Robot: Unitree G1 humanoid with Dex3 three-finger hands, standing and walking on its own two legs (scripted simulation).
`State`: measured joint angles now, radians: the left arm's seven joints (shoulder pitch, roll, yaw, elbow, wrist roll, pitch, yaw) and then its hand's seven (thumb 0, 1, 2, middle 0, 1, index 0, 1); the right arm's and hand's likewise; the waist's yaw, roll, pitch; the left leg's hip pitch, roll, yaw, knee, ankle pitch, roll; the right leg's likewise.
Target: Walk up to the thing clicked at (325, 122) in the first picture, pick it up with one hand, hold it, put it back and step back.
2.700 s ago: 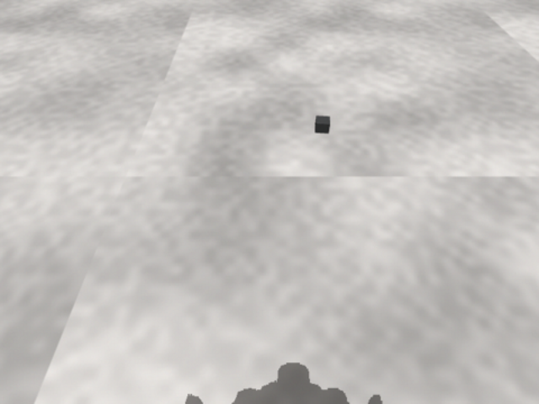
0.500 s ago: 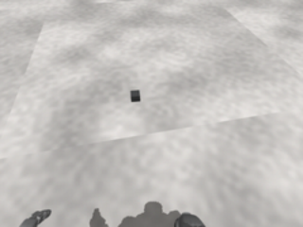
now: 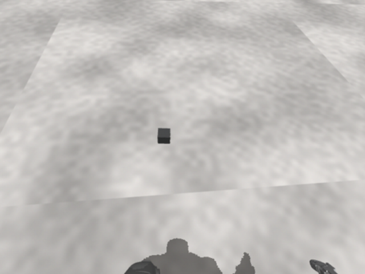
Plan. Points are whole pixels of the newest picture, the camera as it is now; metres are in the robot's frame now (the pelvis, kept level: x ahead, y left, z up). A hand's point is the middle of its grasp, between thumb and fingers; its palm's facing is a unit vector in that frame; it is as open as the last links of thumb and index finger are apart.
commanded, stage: walk up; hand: left
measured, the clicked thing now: (164, 135) +1.04 +0.14 -0.72
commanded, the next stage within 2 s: none
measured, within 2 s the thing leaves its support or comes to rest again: neither
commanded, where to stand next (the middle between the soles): +0.69 -0.21 m, yaw +4 degrees
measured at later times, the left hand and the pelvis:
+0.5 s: hand (133, 196) +0.31 +0.15 -0.10, palm faces -0.01 -0.92 -0.40, open 7.4 cm; pelvis +0.21 -0.12 +0.01, yaw -1 degrees
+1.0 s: hand (158, 167) +0.43 +0.10 -0.14, palm faces -0.02 -0.95 -0.32, open 7.4 cm; pelvis +0.40 -0.17 +0.01, yaw +1 degrees
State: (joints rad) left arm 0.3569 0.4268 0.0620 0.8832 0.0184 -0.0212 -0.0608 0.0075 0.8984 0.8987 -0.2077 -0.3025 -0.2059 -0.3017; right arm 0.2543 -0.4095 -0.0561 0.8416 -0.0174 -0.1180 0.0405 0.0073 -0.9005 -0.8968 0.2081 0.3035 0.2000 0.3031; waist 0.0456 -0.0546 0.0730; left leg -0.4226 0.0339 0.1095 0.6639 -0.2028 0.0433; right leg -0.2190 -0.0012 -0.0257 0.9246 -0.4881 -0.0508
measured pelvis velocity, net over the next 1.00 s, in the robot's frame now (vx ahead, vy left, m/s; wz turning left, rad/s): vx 0.40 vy -0.17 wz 0.02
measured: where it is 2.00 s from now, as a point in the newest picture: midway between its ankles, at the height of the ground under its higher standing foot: (223, 193)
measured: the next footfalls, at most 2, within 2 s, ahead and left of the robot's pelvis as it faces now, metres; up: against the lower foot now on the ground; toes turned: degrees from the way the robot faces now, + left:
right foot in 0.36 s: +0.31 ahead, -0.24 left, +0.00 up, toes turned -6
left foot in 0.82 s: +0.48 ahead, -0.04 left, +0.00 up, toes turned +7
